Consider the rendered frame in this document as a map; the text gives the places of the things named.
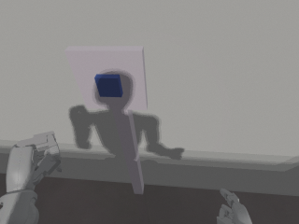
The button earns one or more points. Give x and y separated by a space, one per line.
109 85

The panel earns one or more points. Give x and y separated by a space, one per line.
129 62

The robot right hand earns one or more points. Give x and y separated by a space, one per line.
237 215

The robot left forearm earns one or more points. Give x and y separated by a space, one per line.
19 207

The robot left hand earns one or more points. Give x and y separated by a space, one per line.
23 160

